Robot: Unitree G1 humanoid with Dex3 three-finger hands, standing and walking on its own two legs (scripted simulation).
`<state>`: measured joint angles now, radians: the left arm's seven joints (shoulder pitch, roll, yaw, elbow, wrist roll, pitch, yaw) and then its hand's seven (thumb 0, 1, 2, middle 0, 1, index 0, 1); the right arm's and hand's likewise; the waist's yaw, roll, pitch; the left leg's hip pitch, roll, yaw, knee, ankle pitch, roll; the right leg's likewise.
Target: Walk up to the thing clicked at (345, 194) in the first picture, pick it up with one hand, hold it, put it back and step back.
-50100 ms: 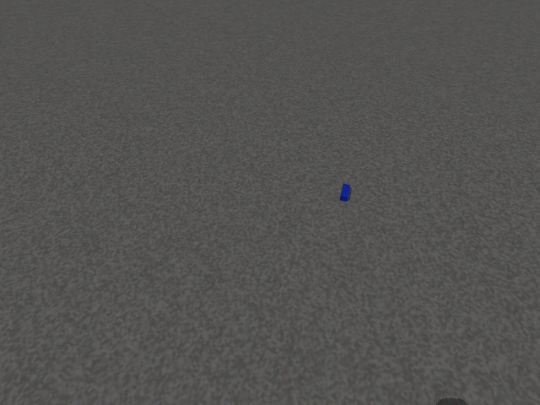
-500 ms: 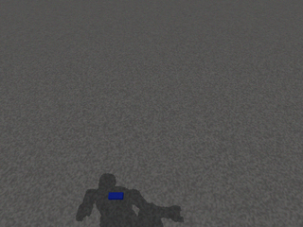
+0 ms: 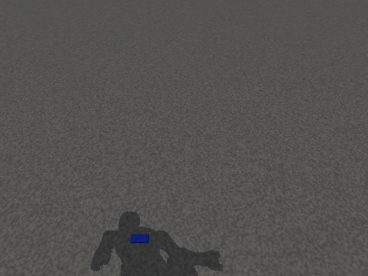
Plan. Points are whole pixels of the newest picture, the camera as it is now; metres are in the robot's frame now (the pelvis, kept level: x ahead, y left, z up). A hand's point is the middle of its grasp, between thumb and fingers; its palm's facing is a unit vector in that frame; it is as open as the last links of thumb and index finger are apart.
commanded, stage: stand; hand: left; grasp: from above
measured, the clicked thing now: (139, 238) +0.42 +0.27 -0.77
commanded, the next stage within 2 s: step back in 0.24 s
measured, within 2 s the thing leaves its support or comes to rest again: neither
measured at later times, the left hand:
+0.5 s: hand out of the picture +0.07 +0.28 -0.17, palm faces -0.02 -0.93 -0.37, open 7.4 cm
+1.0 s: hand out of the picture -0.08 +0.23 -0.15, palm faces -0.06 -0.91 -0.41, open 7.4 cm
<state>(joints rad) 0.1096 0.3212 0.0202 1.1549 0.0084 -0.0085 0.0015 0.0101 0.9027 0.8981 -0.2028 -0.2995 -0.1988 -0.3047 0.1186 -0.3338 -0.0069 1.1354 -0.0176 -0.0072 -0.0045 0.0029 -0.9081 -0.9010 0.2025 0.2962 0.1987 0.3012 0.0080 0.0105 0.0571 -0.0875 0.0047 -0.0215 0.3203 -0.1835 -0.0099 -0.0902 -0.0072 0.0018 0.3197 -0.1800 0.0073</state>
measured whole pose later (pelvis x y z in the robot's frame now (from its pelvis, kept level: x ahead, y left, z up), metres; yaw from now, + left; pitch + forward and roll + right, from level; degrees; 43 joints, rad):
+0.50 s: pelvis -0.04 +0.01 -0.02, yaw +0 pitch -2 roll +0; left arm 0.06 0.39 0.05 0.99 0.00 0.03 0.00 0.01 0.90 0.90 -0.20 -0.30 -0.20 -0.30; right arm 0.07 -0.39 -0.05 1.01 0.00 0.04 0.01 0.00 -0.91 -0.90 0.20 0.30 0.20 0.30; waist 0.00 -0.01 0.18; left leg -0.30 -0.01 -0.01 0.59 -0.25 0.01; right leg -0.30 -0.01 0.01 0.56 -0.23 0.01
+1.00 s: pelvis -0.15 -0.02 -0.01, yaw -4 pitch -1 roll +2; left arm 0.23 0.32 0.07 0.90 0.03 0.04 0.00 0.01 0.90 0.90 -0.21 -0.30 -0.20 -0.31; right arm 0.12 -0.39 -0.04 0.91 0.00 0.07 -0.01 0.00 -0.91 -0.90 0.20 0.30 0.20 0.30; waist 0.02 0.03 0.14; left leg -0.49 -0.13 -0.15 1.12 -0.46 0.00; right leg -0.24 0.01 0.05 0.58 -0.32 -0.03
